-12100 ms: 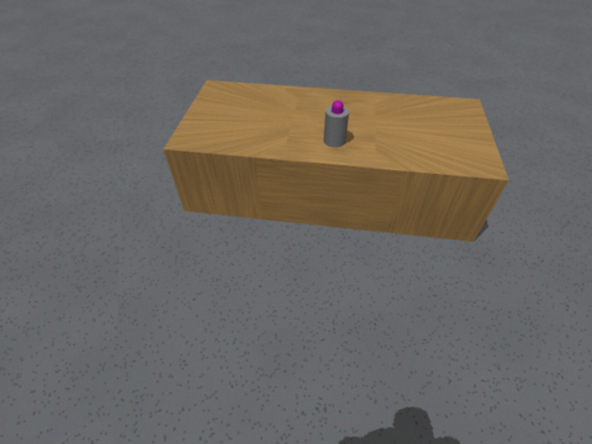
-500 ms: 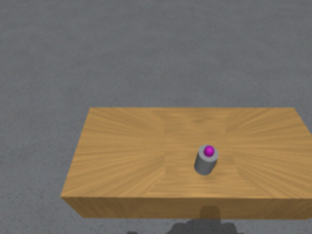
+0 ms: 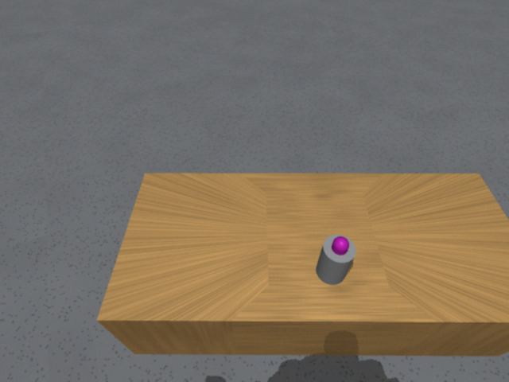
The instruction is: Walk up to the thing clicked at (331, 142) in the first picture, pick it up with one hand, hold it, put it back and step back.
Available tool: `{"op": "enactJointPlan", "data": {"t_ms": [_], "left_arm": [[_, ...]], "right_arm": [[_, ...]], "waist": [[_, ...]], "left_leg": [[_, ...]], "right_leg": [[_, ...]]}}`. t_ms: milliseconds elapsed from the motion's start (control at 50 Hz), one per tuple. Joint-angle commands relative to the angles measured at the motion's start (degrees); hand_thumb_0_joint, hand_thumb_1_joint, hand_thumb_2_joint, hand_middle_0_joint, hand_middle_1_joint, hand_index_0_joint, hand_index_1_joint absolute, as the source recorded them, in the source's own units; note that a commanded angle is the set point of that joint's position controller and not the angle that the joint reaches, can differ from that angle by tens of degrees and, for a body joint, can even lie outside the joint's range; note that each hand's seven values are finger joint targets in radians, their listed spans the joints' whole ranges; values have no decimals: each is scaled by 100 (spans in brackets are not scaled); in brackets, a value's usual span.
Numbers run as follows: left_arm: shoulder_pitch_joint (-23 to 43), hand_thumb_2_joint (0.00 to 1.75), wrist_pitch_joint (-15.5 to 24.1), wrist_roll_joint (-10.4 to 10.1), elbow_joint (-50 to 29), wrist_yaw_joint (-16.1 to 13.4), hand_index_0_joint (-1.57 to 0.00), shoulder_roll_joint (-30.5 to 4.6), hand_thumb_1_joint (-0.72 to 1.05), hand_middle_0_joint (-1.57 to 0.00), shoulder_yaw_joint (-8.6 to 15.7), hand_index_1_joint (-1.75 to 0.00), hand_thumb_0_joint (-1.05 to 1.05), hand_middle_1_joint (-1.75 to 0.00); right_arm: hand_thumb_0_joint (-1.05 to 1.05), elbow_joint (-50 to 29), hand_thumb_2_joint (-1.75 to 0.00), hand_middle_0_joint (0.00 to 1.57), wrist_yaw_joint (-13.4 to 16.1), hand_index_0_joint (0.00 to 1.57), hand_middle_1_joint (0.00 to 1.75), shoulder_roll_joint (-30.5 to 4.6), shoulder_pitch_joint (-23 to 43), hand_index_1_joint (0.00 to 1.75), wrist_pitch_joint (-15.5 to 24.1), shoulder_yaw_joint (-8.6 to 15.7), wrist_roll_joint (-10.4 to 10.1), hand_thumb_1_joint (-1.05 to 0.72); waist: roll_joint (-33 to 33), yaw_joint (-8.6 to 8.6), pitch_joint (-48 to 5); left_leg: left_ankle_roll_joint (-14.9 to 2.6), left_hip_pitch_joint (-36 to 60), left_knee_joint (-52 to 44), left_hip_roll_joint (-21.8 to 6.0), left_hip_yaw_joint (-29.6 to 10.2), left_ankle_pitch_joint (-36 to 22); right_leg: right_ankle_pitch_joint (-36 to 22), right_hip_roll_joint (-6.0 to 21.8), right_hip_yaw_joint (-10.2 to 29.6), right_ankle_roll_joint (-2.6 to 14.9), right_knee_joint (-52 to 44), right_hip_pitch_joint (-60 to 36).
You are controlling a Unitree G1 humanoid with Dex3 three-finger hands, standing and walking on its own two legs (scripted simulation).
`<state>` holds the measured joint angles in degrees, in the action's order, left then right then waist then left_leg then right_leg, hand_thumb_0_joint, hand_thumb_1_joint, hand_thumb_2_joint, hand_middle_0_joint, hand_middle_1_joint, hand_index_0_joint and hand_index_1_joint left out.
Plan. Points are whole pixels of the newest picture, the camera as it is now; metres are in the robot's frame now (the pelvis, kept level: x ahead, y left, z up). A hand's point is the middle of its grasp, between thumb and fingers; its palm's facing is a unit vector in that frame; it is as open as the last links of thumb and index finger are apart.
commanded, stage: go down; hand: right
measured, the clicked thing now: (336, 256) +0.51 -0.22 -0.33
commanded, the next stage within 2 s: none
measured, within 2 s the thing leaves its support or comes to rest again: neither
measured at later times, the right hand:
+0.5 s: hand out of the picture +0.15 -0.27 -0.15, palm faces +0.03 +0.95 -0.31, open 15.6 cm
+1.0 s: hand out of the picture +0.16 -0.27 -0.15, palm faces +0.06 +0.95 -0.31, open 17.6 cm
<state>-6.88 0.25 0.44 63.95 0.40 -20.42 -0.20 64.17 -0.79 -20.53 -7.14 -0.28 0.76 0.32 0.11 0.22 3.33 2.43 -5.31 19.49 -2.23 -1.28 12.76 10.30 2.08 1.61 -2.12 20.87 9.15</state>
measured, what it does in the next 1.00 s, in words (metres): lowers itself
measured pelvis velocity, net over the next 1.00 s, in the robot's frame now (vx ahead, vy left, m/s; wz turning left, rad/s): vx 0.02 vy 0.00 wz -0.01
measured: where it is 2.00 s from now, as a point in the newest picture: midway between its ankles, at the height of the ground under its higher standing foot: outside the picture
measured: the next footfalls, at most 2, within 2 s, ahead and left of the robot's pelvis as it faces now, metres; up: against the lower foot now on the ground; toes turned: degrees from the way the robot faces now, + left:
none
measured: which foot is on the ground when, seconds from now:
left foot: down 0.00-1.00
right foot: down 0.00-1.00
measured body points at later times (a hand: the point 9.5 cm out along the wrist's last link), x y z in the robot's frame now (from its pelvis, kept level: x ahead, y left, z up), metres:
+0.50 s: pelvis +0.00 +0.00 -0.02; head +0.05 +0.00 +0.43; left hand +0.13 +0.25 -0.13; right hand +0.15 -0.32 -0.13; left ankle -0.02 +0.15 -0.75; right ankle +0.01 -0.14 -0.75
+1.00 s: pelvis +0.02 +0.00 -0.05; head +0.07 -0.01 +0.39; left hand +0.18 +0.25 -0.14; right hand +0.16 -0.32 -0.13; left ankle -0.02 +0.15 -0.75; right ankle +0.01 -0.14 -0.75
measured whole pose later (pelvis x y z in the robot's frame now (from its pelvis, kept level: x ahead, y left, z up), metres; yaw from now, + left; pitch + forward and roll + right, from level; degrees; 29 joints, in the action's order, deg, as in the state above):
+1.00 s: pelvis +0.02 +0.00 -0.05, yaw -1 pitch +11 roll +2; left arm -13.6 6.3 -1.9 34.2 -5.8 -13.9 0.0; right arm 21.3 -7.2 -21.4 -14.8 -24.6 11.5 1.5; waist -1.5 -1.4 -6.3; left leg 2.6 -31.5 48.8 -0.8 0.2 28.4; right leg 26.6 2.7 4.4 -2.3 52.8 37.4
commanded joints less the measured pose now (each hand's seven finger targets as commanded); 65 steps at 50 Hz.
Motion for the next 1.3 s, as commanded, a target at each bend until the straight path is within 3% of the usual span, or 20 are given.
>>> {"op": "enactJointPlan", "data": {"t_ms": [0,20,40,80,120,160,200,260,300,400,480,580,640,820,960,1000,1080,1100,1160,1280], "left_arm": [[140,95,144,8,-347,-86,-21,-1250,94,-21,257,-32,0,-31],[135,94,399,-260,-1883,-174,-22,-367,97,-22,209,-32,0,-32],[-13,92,383,-333,-1656,-222,-22,-502,91,-22,209,-32,0,-32],[-172,94,278,-321,-1659,-236,-21,-618,91,-22,339,-32,0,-31],[-497,92,287,-290,-1981,-346,-21,-689,88,-22,463,-32,0,-32],[-734,91,271,-207,-2096,-368,-21,-561,89,-21,522,-31,0,-31],[-607,90,282,-179,-2393,-372,-21,-475,89,-21,510,-31,0,-31],[-293,88,298,-222,-2737,-392,-21,-405,92,-20,427,-30,0,-31],[-159,89,336,-270,-2995,-368,-21,-383,91,-21,422,-31,0,-31],[-265,88,442,-323,-3218,-355,-20,-344,91,-20,397,-30,0,-30],[-401,88,542,-256,-3252,-366,-20,-308,90,-20,416,-30,0,-30],[-583,90,769,-149,-3214,-476,-20,-237,89,-20,417,-31,0,-31],[-595,91,821,-135,-3313,-553,-19,-208,89,-19,399,-30,0,-30],[-549,90,824,-234,-3539,-711,-19,-244,90,-19,379,-30,0,-30],[-558,89,916,-227,-3777,-691,-19,-186,91,-19,369,-30,0,-30],[-570,89,942,-214,-3846,-697,-19,-170,91,-19,363,-30,0,-30],[-554,89,1003,-193,-3950,-737,-19,-89,90,-19,307,-30,0,-30],[-574,89,1028,-189,-3953,-755,-19,-103,91,-19,320,-30,0,-30],[-566,90,1083,-187,-4007,-811,-19,-154,91,-19,330,-30,0,-30],[-609,89,1204,-186,-4010,-897,-19,-134,91,-19,305,-30,0,-30]], "right_arm": [[0,-367,-82,12,96,12,22,-1239,161,22,146,222,12,-82],[0,-2377,-74,5,147,4,14,-331,2171,14,673,396,-227,-74],[0,-1829,-66,4,158,4,6,-512,2697,6,634,414,-156,-66],[0,-725,-50,5,111,4,5,-892,1467,5,343,781,-35,-50],[0,-921,-34,6,89,5,4,-1717,1701,4,311,1287,140,-34],[0,-690,-18,7,-46,6,4,-1584,1323,4,166,1350,415,-19],[0,-771,-13,8,-146,6,3,-1660,540,3,-95,1578,606,-10],[0,-1310,-7,10,-206,7,2,-1306,979,2,-592,1361,576,1],[0,-1464,-6,8,-263,7,3,-970,844,3,-922,1222,503,14],[0,-2327,-5,5,-487,5,5,-979,584,5,-1393,1192,376,43],[0,-2967,-4,4,-490,4,5,-1228,851,5,-1425,1351,466,55],[0,-3656,-1,5,-334,5,5,-1384,489,5,-1258,1619,589,57],[0,-4101,0,5,-290,5,4,-1288,173,4,-1356,1608,464,59],[0,-4539,-1,5,-571,5,5,-1113,-715,5,-2061,1422,149,58],[0,-5244,-1,5,-553,5,5,-1199,-846,5,-2391,1523,191,61],[0,-5537,-1,5,-508,5,5,-1398,-854,5,-2416,1734,210,60],[0,-5881,-2,5,-429,5,5,-1414,-988,5,-2467,1793,199,58],[0,-5834,-1,5,-461,5,5,-1174,-1088,5,-2505,1611,186,58],[0,-6203,-1,5,-443,5,5,-1377,-1079,5,-2534,1817,117,59],[0,-6261,0,5,-498,5,4,-1259,-1319,4,-2658,1717,56,58]], "waist": [[39,-13,-614],[-356,-628,-357],[-25,-415,-434],[130,-214,-294],[12,-196,-1283],[51,-65,-1676],[-91,243,-1798],[-504,203,-1429],[-228,105,-1193],[-117,10,-912],[-129,-106,-1253],[-440,-66,-2068],[-512,-87,-2333],[-260,-142,-1713],[-435,-126,-1912],[-521,-82,-2111],[-500,-103,-2135],[-459,-176,-2121],[-731,-108,-2093],[-562,-207,-1967]], "left_leg": [[-318,56,-231,-514,-217,-1129],[-157,-1198,276,264,293,-806],[-141,-1095,289,281,340,-606],[-127,-1283,501,238,342,-311],[-135,-1064,671,183,291,-634],[-160,-1005,863,207,274,-869],[-176,-744,865,195,290,-977],[-244,-1016,839,251,348,-617],[-250,-1182,828,320,418,-354],[-215,-1605,896,345,424,152],[-185,-1790,1227,333,395,-85],[-175,-1870,1876,254,350,-686],[-150,-1891,2054,245,354,-978],[-138,-2291,2229,296,502,-931],[-156,-2452,2489,304,497,-840],[-170,-2496,2599,314,506,-848],[-148,-2575,2630,287,470,-727],[-157,-2671,2655,302,466,-595],[-202,-2800,2683,317,498,-213],[-174,-2924,2694,321,533,-113]], "right_leg": [[-1247,503,296,311,-211,-313],[-404,-174,-424,240,211,238],[-184,-201,-350,235,223,182],[-35,-281,-356,249,528,605],[-440,-316,-362,212,770,454],[-758,-312,-370,192,949,502],[-967,-344,-413,172,967,596],[-648,-262,-375,118,846,759],[-381,-183,-309,146,835,943],[150,-174,-276,202,962,1134],[-71,-158,-228,229,1332,1104],[-699,-164,-196,203,1947,1129],[-1014,-180,-181,198,2201,1129],[-1023,-117,-78,188,2497,1667],[-1012,-110,-25,196,2721,1828],[-1159,-91,13,187,2807,1813],[-755,-130,-18,223,2922,1998],[-639,-122,-8,226,2918,2021],[-301,-112,30,189,2861,2075],[-124,-113,53,226,2957,2280]]}}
